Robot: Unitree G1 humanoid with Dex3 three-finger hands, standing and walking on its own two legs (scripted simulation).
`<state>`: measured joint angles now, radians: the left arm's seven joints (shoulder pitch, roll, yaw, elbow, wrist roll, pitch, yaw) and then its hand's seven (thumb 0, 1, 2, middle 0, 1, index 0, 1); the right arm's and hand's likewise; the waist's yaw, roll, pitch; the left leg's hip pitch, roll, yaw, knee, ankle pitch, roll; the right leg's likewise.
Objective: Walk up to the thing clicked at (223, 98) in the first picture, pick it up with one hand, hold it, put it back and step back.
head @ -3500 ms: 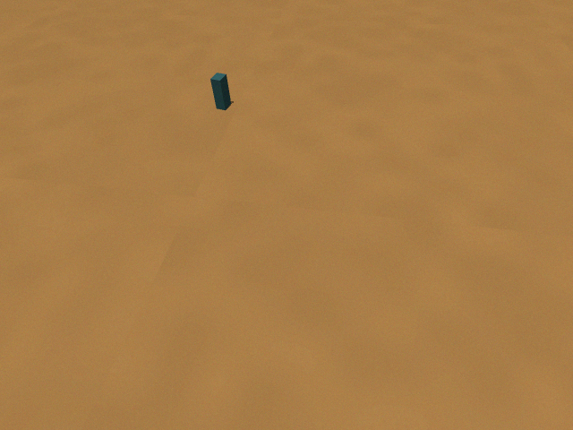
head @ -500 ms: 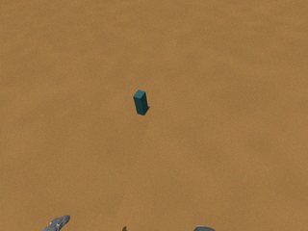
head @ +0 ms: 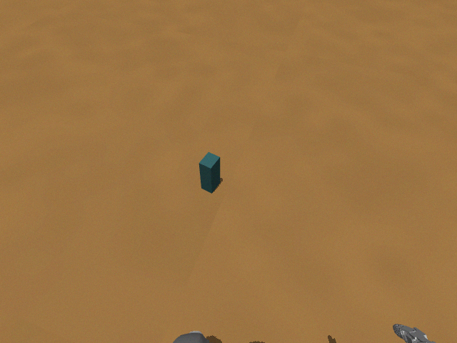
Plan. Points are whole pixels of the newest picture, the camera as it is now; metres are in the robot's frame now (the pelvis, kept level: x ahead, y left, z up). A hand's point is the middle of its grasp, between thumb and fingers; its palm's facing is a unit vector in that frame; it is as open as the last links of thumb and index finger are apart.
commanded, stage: walk up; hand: left
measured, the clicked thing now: (210, 173) +0.97 +0.14 -0.65
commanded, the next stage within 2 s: none
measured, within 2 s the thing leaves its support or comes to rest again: neither
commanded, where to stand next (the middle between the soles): +0.62 -0.07 m, yaw -1 degrees
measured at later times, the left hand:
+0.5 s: hand (146, 273) +0.27 +0.20 -0.11, palm faces -0.03 -0.90 -0.43, open 7.4 cm
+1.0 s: hand (145, 248) +0.34 +0.23 -0.15, palm faces +0.03 -0.94 -0.34, open 7.4 cm
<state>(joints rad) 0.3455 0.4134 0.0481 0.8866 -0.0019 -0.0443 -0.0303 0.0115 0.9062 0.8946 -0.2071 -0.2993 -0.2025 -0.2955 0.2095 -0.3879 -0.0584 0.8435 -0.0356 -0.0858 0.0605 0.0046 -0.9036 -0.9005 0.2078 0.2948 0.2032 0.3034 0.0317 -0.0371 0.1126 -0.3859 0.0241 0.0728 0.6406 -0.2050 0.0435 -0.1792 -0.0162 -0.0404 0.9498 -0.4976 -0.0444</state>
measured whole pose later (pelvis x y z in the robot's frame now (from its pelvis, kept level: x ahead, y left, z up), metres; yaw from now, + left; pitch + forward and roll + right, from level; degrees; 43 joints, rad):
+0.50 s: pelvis +0.18 -0.08 +0.00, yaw -1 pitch -4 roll +2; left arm 0.25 0.40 0.06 0.89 0.01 -0.09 -0.06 0.01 0.91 0.89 -0.21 -0.30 -0.20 -0.30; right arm 0.34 -0.44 -0.05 0.89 -0.01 -0.04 0.03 0.01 -0.90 -0.90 0.21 0.29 0.20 0.30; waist 0.00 0.05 0.09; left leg -0.24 0.04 0.00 0.97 -0.47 0.03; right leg -0.35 -0.07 -0.05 0.65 -0.24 -0.01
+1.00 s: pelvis +0.33 -0.04 +0.00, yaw +2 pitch -5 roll -1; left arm 0.35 0.42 0.05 0.88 0.00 -0.05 -0.03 0.01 0.90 0.89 -0.21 -0.30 -0.20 -0.30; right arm 0.23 -0.40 -0.06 0.85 -0.03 -0.07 0.06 0.01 -0.90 -0.90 0.21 0.29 0.20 0.30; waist 0.03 -0.04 0.12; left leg -0.36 0.02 0.06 0.64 -0.20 0.04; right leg -0.20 -0.07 -0.06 0.89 -0.48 -0.02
